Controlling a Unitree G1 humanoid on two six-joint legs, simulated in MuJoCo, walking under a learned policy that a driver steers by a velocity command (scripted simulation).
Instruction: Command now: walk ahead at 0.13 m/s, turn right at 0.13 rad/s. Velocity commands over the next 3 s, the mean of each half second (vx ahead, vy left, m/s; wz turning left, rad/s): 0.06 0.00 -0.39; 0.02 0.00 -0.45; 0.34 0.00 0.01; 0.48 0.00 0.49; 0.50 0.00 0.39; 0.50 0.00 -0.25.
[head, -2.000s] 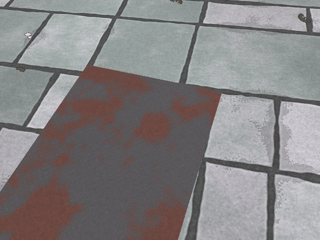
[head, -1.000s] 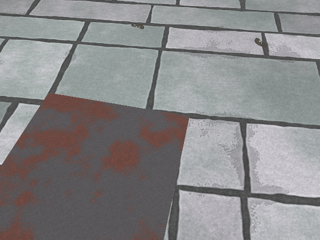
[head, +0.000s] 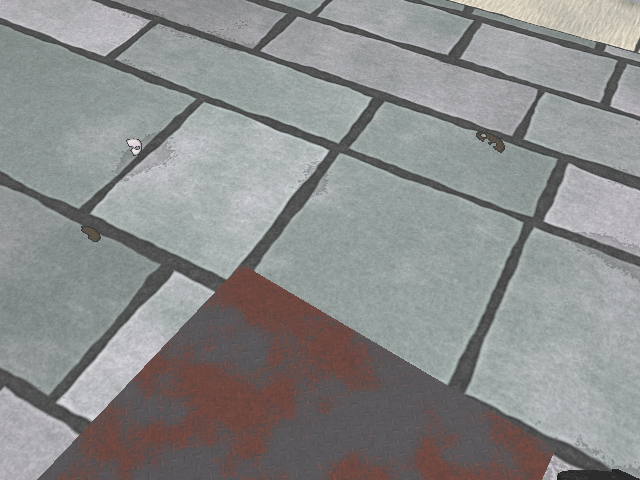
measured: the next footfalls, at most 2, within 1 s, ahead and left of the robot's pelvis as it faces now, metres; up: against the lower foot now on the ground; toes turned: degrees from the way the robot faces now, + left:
left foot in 0.02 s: +0.16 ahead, +0.12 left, +0.00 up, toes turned -3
right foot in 0.42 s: +0.07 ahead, -0.12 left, +0.00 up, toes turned -16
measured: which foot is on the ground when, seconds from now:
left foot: up 0.00-0.00, down 0.02-0.42, up 0.44-0.90, down 0.92-1.00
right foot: down 0.00-0.04, up 0.06-0.40, down 0.42-0.92, up 0.94-1.00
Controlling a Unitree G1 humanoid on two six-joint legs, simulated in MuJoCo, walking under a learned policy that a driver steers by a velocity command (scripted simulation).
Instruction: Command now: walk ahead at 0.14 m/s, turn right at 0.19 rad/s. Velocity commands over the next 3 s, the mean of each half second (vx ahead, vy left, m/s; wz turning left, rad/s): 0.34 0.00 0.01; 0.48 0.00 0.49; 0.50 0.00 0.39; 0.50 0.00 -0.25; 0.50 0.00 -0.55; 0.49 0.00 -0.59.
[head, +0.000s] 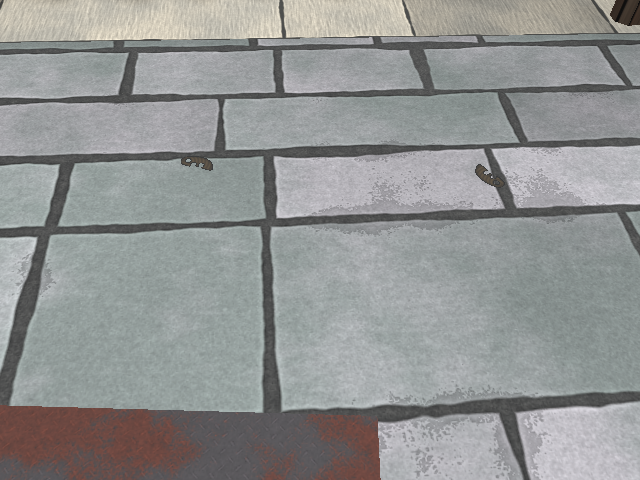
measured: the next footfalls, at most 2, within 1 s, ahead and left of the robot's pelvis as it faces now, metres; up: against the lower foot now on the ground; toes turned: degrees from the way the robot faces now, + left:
right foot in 0.30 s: +0.11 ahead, -0.14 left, +0.00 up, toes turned +0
left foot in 0.80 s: +0.43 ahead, +0.11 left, +0.00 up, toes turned +15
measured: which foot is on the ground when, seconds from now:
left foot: down 0.00-0.30, up 0.32-0.78, down 0.80-1.00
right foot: up 0.00-0.28, down 0.30-0.78, up 0.80-1.00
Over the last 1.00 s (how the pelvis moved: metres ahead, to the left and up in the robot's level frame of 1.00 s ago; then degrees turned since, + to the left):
0.06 0.01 0.00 -29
